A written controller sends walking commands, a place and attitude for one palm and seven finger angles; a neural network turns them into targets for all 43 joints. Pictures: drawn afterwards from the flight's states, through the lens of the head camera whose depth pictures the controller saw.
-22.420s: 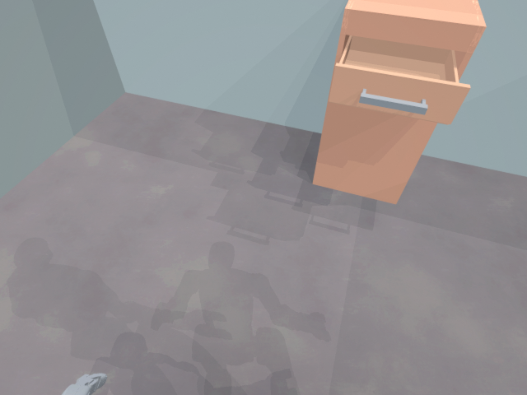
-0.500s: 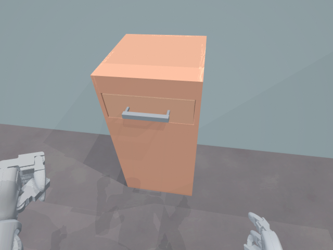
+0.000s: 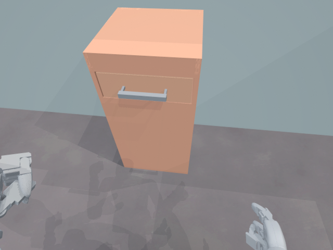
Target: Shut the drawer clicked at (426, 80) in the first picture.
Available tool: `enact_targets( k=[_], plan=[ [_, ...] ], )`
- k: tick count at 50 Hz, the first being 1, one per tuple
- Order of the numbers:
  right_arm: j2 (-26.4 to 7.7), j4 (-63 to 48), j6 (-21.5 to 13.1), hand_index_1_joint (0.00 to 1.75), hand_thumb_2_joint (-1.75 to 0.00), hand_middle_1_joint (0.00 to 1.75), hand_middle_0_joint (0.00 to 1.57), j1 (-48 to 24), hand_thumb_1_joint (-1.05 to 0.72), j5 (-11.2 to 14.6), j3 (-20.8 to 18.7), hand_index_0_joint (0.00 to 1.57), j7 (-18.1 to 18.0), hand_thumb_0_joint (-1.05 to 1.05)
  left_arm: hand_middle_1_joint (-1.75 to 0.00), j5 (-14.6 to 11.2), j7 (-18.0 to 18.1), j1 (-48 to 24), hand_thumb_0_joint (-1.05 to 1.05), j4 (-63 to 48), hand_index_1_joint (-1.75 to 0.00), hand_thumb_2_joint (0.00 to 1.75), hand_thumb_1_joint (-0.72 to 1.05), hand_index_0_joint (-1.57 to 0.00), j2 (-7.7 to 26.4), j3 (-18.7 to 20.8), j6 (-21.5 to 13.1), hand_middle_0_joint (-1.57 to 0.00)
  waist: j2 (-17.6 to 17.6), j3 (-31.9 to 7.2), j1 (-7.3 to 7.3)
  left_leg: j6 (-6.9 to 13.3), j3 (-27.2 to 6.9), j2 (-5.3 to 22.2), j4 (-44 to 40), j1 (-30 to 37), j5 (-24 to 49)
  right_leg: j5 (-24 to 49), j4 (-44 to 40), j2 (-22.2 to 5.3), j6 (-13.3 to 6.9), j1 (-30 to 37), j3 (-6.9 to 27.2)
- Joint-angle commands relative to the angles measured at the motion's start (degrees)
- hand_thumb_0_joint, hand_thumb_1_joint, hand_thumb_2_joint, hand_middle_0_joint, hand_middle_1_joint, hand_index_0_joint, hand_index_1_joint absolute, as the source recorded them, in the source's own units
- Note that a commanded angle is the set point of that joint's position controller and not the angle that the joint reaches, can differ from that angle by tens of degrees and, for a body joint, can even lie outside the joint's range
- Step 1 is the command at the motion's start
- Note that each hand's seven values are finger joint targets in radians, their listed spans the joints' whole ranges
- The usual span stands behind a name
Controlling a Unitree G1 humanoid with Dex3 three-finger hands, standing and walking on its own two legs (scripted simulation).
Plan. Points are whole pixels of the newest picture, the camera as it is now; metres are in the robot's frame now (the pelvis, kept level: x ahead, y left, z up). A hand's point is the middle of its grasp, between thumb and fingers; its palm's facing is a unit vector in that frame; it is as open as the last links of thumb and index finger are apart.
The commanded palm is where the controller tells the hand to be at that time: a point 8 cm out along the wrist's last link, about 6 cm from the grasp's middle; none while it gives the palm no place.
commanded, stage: step back with the hand held close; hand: left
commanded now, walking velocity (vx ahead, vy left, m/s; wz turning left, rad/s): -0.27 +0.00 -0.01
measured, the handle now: (143, 92) +0.69 +0.15 -0.06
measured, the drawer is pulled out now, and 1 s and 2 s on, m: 0.00 0.00 0.00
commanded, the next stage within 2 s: stop stepping back and stand still in 0.90 s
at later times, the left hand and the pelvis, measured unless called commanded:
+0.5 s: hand (23, 213) +0.14 +0.23 +0.17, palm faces +0.36 -0.77 -0.53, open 3.2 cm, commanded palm +0.07 +0.27 +0.18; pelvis -0.05 -0.01 -0.01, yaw +2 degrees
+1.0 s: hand out of the picture +0.05 +0.22 +0.17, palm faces +0.36 -0.82 -0.44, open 3.3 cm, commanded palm -0.02 +0.26 +0.18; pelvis -0.15 -0.02 -0.01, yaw +0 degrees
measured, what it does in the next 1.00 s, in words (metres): walks backwards: right foot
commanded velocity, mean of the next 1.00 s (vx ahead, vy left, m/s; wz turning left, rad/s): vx -0.36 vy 0.00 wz -0.06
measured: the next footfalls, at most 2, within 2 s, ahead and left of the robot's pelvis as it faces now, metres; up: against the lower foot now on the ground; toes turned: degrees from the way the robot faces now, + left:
right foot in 0.94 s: -0.19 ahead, -0.16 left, +0.00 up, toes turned +4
left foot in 1.60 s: -0.11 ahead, +0.14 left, +0.00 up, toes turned +3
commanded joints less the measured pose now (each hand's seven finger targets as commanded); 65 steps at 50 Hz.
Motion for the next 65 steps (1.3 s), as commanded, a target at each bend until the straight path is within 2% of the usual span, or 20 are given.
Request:
enact_targets(
  k=[1, 8, 14, 16, 22, 27, 29, 31, 33, 35, 36, 38, 43, 47, 49, 51, 54, 59, 62, 65],
  plan=[
    [-7.64, -9.32, -3.55, 0.30, -0.90, 0.30, 0.20, -4.51, -0.90, -0.37, -3.05, 0.20, -0.28, 0.00, -1.60, -0.11, 1.44, -0.82, 0.00, -11.88, -1.60, 0.90, 0.90, -1.40, 9.05, 6.92, -4.10, -1.40, -1.65, -4.70, -0.82, 1.37, -8.29, 6.81, -8.61, -16.29, -9.87, -0.81, -2.89, -2.17, -0.44, 14.82, 8.02],
    [-7.29, -8.22, -4.06, 0.30, -0.90, 0.30, 0.20, -3.43, -0.90, -0.67, -3.02, 0.20, -0.25, 0.00, -1.60, -0.29, 2.69, -0.65, 0.00, -12.84, -1.60, 0.90, 0.90, -1.40, 9.74, 7.13, -5.98, -1.40, -2.06, -5.15, -1.53, 0.35, -7.26, 5.24, -3.57, -9.44, -11.66, -13.65, -9.57, -4.10, -1.41, 4.40, 8.51],
    [-8.00, -9.34, -5.26, 0.30, -0.90, 0.30, 0.20, -5.06, -0.90, -0.63, -3.08, 0.20, -0.98, 0.00, -1.60, 1.48, 2.61, -0.71, 0.00, -15.19, -1.60, 0.90, 0.90, -1.40, 10.39, 8.29, -6.84, -1.40, 8.69, -5.70, -0.58, 4.02, -16.28, 13.11, -17.67, -26.67, -12.74, 4.50, 10.27, 4.36, 1.11, 22.40, 4.09],
    [-7.88, -9.33, -5.87, 0.30, -0.90, 0.30, 0.20, -5.34, -0.90, -0.83, -3.72, 0.20, -0.80, 0.00, -1.60, 2.00, 2.20, 0.57, 0.00, -13.80, -1.60, 0.90, 0.90, -1.40, 10.91, 9.72, -7.21, -1.40, 6.97, -5.79, -0.15, 4.77, -15.75, 13.61, -15.86, -29.59, -11.10, 5.92, 12.28, 4.92, 1.28, 24.88, 5.58],
    [-7.36, -7.80, -5.45, 0.30, -0.90, 0.30, 0.20, -3.59, -0.90, -0.77, -4.27, 0.20, 0.34, 0.00, -1.60, 0.32, 0.88, 1.81, 0.00, -15.24, -1.60, 0.90, 0.90, -1.40, 10.52, 9.25, -7.44, -1.40, -0.46, -12.74, -1.10, 1.32, -8.05, 7.79, -3.26, -15.77, 4.84, 21.72, 4.79, -0.16, -0.19, 17.78, 11.49],
    [-5.88, -6.73, -3.39, 0.30, -0.90, 0.30, 0.20, -2.99, -0.90, -0.32, -4.87, 0.20, 0.72, 0.00, -1.60, -0.99, 1.86, 1.24, 0.00, -14.41, -1.60, 0.90, 0.90, -1.40, 12.08, 10.12, -7.37, -1.40, -9.89, -10.20, -1.93, -1.88, -3.76, 1.63, 10.49, -5.74, -7.55, -5.12, -12.58, -9.43, -5.11, -1.27, 19.18],
    [-5.53, -6.60, -2.71, 0.30, -0.90, 0.30, 0.20, -3.47, -0.90, -0.64, -4.67, 0.20, 0.61, 0.00, -1.60, -1.39, 2.63, 0.62, 0.00, -14.89, -1.60, 0.90, 0.90, -1.40, 12.69, 10.49, -7.44, -1.40, -9.05, -9.96, -2.24, -2.19, -3.64, 1.64, 13.63, -2.14, -6.27, -8.28, -14.35, -10.79, -6.17, -6.55, 18.26],
    [-5.27, -6.02, -2.02, 0.30, -0.90, 0.30, 0.20, -3.75, -0.90, -0.62, -4.30, 0.20, 0.31, 0.00, -1.60, -1.21, 2.92, 2.14, 0.00, -13.28, -1.60, 0.90, 0.90, -1.40, 11.77, 10.00, -7.33, -1.40, -7.96, -8.83, -2.42, -1.49, -4.67, 3.13, 5.20, -0.43, -4.54, -7.50, -11.57, -7.82, -4.08, -6.68, 13.22],
    [-6.60, -6.76, -2.80, 0.30, -0.90, 0.30, 0.20, -4.72, -0.90, -0.49, -4.48, 0.20, -0.41, 0.00, -1.60, -0.73, 2.89, 1.30, 0.00, -14.82, -1.60, 0.90, 0.90, -1.40, 11.93, 9.64, -8.39, -1.40, 1.41, -7.02, -2.64, 1.15, -9.97, 8.11, -3.74, -5.08, -11.46, -11.62, -5.03, -1.92, -1.23, -5.14, 9.62],
    [-8.41, -8.16, -4.92, 0.30, -0.90, 0.30, 0.20, -5.97, -0.90, -0.93, -4.18, 0.20, -0.80, 0.00, -1.60, 1.14, 2.36, 0.31, 0.00, -16.34, -1.60, 0.90, 0.90, -1.40, 10.70, 10.13, -9.20, -1.40, 16.88, -5.97, -2.12, 6.78, -23.47, 20.17, -22.53, -29.51, -30.02, -7.06, 19.30, 7.73, 1.60, 15.19, 4.78],
    [-7.37, -7.84, -5.57, 0.30, -0.90, 0.30, 0.20, -5.35, -0.90, -0.99, -4.38, 0.20, -0.92, 0.00, -1.60, 1.32, 2.14, -0.48, 0.00, -16.79, -1.60, 0.90, 0.90, -1.40, 10.94, 10.22, -9.06, -1.40, 15.04, -6.31, -1.84, 8.21, -25.24, 22.83, -24.49, -32.39, -29.04, -8.94, 27.70, 8.55, 1.57, 16.95, 6.23],
    [-7.26, -7.07, -7.01, 0.30, -0.90, 0.30, 0.20, -4.20, -0.90, -1.18, -4.92, 0.20, -0.32, 0.00, -1.60, 1.14, 1.94, -0.89, 0.00, -16.64, -1.60, 0.90, 0.90, -1.40, 10.45, 9.73, -8.99, -1.40, 7.91, -5.98, -1.16, 8.06, -21.33, 21.52, -19.38, -25.87, -20.45, -14.44, 28.50, 8.30, 1.11, 11.29, 7.86],
    [-6.14, -3.31, -9.38, 0.30, -0.90, 0.30, 0.20, -2.88, -0.90, -2.62, -3.88, 0.20, 1.16, 0.00, -1.60, -1.04, 1.00, -0.64, 0.00, -16.78, -1.60, 0.90, 0.90, -1.40, 8.49, 5.77, -9.43, -1.40, 11.76, -7.35, -1.02, 1.90, -14.84, 17.11, -18.15, -4.25, -9.64, -20.50, 1.76, 6.43, -1.18, 4.47, 3.45],
    [-4.96, -1.48, -8.09, 0.30, -0.90, 0.30, 0.20, -3.12, -0.90, -2.85, -3.08, 0.20, 1.24, 0.00, -1.60, -1.41, 0.69, -5.12, 0.00, -16.81, -1.60, 0.90, 0.90, -1.40, 12.49, 7.77, -10.99, -1.40, 0.30, -12.75, -1.28, -3.29, -2.87, 9.83, -1.86, 14.30, 16.00, 1.77, -12.17, -1.91, -3.09, -4.18, 10.95],
    [-4.30, -2.12, -8.32, 0.30, -0.90, 0.30, 0.20, -3.91, -0.90, -1.72, -3.39, 0.20, 0.44, 0.00, -1.60, -1.40, 0.57, -7.43, 0.00, -18.76, -1.60, 0.90, 0.90, -1.40, 12.77, 7.50, -10.68, -1.40, -5.19, -17.54, -1.57, -3.59, 0.04, 8.03, -0.16, 19.07, 19.42, 11.33, -9.19, -0.94, -0.22, -2.76, 6.19],
    [-4.88, -4.83, -8.35, 0.30, -0.90, 0.30, 0.20, -4.74, -0.90, -0.57, -3.30, 0.20, 0.29, 0.00, -1.60, -2.40, 0.21, 0.72, 0.00, -15.51, -1.60, 0.90, 0.90, -1.40, 13.12, 9.34, -9.31, -1.40, -4.76, -15.65, -1.61, -2.85, -0.34, 7.30, 2.24, 20.35, 12.58, 5.26, -9.66, -1.52, 0.48, -6.43, 5.74],
    [-4.97, -6.57, -6.71, 0.30, -0.90, 0.30, 0.20, -6.46, -0.90, -0.59, -2.64, 0.20, 0.11, 0.00, -1.60, -3.83, 0.33, 6.06, 0.00, -15.39, -1.60, 0.90, 0.90, -1.40, 13.77, 11.22, -7.43, -1.40, -0.14, -7.54, -1.64, -4.65, -0.98, 4.96, 7.31, 14.67, 1.87, -20.38, -14.66, -4.16, -4.77, -13.99, 8.33],
    [-5.66, -5.34, -6.89, 0.30, -0.90, 0.30, 0.20, -5.03, -0.90, -0.64, -2.05, 0.20, -1.50, 0.00, -1.60, -3.09, 1.37, -1.77, 0.00, -12.03, -1.60, 0.90, 0.90, -1.40, 11.93, 8.86, -5.19, -1.40, -6.00, 2.99, -2.89, -4.24, -3.79, 5.10, 9.25, 9.86, -0.30, -28.16, -15.02, -3.71, -5.11, -18.27, 6.94],
    [-6.50, -4.39, -8.59, 0.30, -0.90, 0.30, 0.20, -3.52, -0.90, -0.56, -1.91, 0.20, -2.23, 0.00, -1.60, -2.15, 1.32, -4.95, 0.00, -10.77, -1.60, 0.90, 0.90, -1.40, 10.95, 6.97, -5.60, -1.40, 2.14, 5.35, -2.98, -3.81, -8.51, 7.63, -0.80, 8.77, -6.97, -27.28, -8.60, 0.67, -2.78, -15.14, 3.48],
    [-7.78, -4.88, -10.79, 0.30, -0.90, 0.30, 0.20, -4.15, -0.90, -1.18, -1.81, 0.20, -1.91, 0.00, -1.60, -1.13, 1.44, -8.20, 0.00, -16.66, -1.60, 0.90, 0.90, -1.40, 10.91, 7.23, -6.33, -1.40, 18.49, 1.38, -1.50, -6.43, -23.75, 14.08, -30.88, -5.12, -36.80, -25.82, 12.08, 10.77, -0.67, 4.68, 0.17]
  ],
)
